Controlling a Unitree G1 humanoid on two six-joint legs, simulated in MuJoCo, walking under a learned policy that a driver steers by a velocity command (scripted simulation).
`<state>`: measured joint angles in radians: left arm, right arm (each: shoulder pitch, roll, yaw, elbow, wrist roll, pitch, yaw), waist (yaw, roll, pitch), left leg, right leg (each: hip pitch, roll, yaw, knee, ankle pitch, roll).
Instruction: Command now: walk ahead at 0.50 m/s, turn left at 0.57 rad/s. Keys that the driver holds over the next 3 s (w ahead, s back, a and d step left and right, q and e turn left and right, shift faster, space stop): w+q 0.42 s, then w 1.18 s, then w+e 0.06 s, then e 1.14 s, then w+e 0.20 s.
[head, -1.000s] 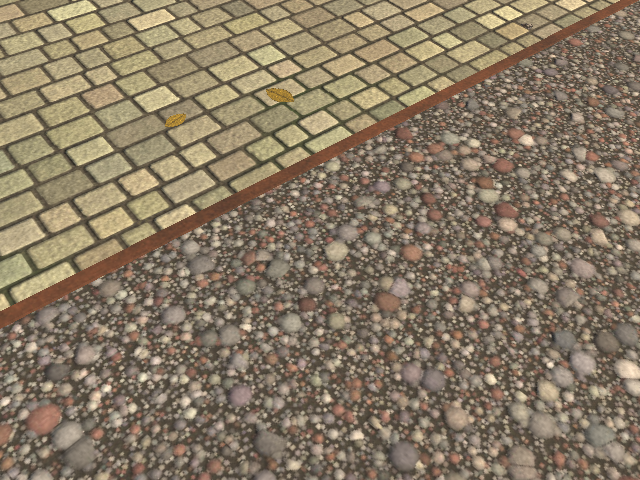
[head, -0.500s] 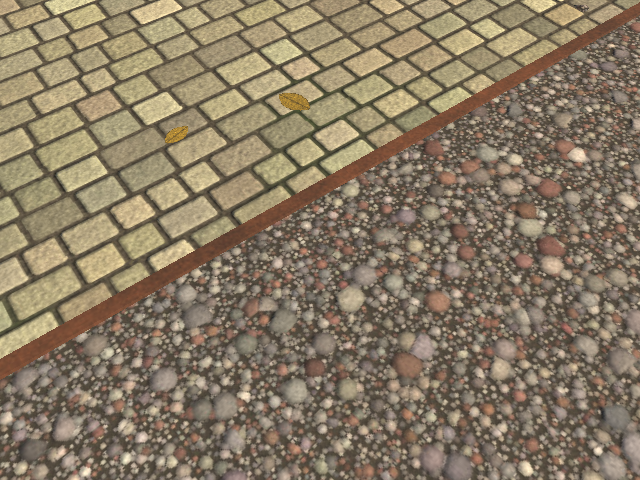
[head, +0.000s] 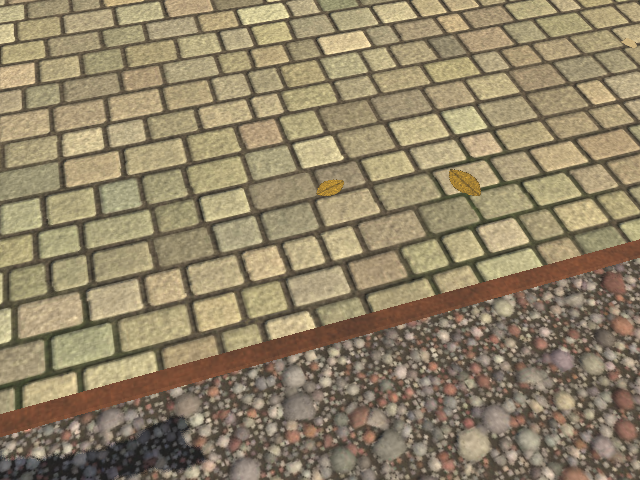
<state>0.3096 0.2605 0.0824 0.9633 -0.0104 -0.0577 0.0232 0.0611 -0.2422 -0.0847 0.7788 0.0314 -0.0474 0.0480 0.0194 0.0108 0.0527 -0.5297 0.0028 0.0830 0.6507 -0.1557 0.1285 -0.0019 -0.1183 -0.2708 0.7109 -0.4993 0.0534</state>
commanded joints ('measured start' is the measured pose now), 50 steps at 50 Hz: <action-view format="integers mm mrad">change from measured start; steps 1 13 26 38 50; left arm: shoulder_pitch -45 -322 92 -38 121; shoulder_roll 71 67 242 165 40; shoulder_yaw -12 -3 55 16 -46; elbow -162 -252 -186 -170 -176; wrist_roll -17 20 19 -5 7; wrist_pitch -87 -55 -89 -58 -40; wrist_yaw -21 -15 -53 -37 -28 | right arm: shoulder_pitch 380 255 464 78 380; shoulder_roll -293 -174 -73 -57 -328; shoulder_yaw -83 -38 13 31 -54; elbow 1 -44 -69 -153 -107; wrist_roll -17 -9 8 -25 -44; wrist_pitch -14 -32 -24 -34 -34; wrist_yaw -17 -63 -70 -45 -38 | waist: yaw -125 -55 44 18 -104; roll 154 46 -348 -81 253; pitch -429 -57 -430 -57 -380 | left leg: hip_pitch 941 306 -173 -100 901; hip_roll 341 91 -96 103 386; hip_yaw -946 -320 -269 -120 -657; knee -358 -421 618 122 -243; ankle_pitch -223 201 -428 73 -20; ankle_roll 323 120 -100 -119 191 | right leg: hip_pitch -766 -617 392 -165 -638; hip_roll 140 54 -301 -78 141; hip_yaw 337 317 1083 407 237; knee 752 -4 -379 -562 414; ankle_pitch -105 524 191 536 99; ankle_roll -36 -2 -381 -273 -65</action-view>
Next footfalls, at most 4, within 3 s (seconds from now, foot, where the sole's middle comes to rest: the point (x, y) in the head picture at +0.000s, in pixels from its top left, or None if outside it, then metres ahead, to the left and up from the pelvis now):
0.48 right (369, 461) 0.48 -0.07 -0.75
0.98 left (212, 386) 0.63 0.26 -0.75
1.50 right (282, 256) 0.98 0.13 -0.75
1.94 left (181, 211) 1.12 0.41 -0.75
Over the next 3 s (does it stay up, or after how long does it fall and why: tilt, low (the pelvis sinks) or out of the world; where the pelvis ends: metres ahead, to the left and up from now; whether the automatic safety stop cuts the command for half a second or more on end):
stays up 1.05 0.26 0.03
